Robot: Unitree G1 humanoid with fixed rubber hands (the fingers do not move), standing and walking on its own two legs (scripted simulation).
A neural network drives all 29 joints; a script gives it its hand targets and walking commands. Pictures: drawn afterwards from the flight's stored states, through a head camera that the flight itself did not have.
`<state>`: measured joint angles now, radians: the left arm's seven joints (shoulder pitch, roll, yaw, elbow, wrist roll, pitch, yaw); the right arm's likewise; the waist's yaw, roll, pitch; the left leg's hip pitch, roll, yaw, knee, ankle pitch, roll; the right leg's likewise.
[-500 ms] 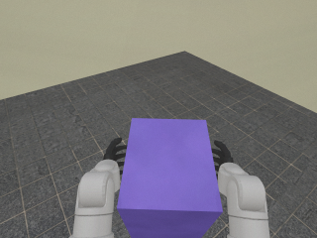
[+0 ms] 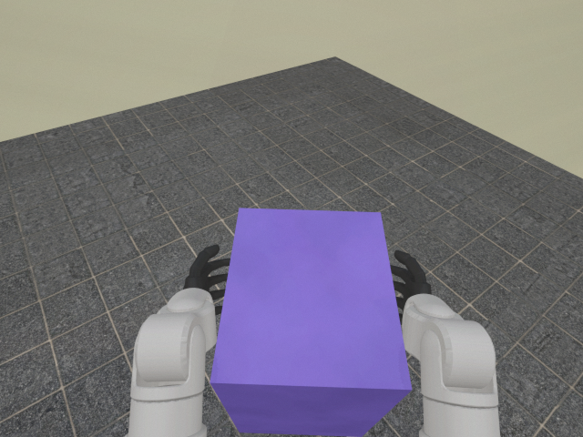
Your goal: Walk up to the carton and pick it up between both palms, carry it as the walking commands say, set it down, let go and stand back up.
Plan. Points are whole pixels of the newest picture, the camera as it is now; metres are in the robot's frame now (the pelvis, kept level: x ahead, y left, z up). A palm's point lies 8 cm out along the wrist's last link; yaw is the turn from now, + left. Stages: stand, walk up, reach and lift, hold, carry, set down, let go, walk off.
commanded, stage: carry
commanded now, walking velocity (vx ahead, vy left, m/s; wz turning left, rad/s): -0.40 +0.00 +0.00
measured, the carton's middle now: (304, 330) +0.27 -0.01 +0.03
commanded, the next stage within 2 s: none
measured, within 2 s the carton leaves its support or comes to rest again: neither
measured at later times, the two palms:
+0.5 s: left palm out of the picture +0.10 +0.09 +0.10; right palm out of the picture +0.08 -0.18 +0.08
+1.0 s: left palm out of the picture -0.16 +0.09 +0.10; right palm out of the picture -0.19 -0.18 +0.09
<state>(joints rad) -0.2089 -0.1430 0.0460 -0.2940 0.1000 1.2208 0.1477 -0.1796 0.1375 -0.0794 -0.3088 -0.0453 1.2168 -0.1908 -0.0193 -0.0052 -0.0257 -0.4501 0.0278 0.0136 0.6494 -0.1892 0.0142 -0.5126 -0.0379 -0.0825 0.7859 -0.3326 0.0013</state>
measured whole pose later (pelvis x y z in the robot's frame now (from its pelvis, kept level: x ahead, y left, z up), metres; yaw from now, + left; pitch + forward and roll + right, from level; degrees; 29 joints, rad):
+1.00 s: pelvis -0.44 -0.01 +0.01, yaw -5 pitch -1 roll +1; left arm -0.14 -0.13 0.02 -0.39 0.09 1.21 0.15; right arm -0.13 0.13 -0.04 -0.40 -0.03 1.22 -0.20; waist -0.02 0.03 0.02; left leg -0.61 0.02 0.02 0.83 -0.36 0.00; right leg -0.22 -0.04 -0.02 0.60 -0.38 0.00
